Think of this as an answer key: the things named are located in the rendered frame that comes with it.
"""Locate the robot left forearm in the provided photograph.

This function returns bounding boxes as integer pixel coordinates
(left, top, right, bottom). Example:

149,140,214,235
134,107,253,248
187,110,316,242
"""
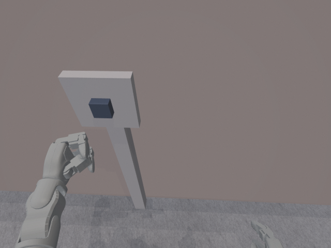
14,178,68,248

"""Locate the robot right hand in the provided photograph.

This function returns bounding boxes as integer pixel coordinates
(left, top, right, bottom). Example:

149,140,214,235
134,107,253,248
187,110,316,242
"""
250,220,283,248

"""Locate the robot left hand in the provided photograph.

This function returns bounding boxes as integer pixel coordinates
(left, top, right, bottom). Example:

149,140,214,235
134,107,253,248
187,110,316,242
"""
42,132,95,185

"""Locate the button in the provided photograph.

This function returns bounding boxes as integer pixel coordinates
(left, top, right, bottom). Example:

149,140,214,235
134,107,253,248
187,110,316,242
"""
88,98,114,118

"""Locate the panel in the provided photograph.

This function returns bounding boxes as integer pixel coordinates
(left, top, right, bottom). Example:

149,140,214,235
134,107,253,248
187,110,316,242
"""
58,70,146,209

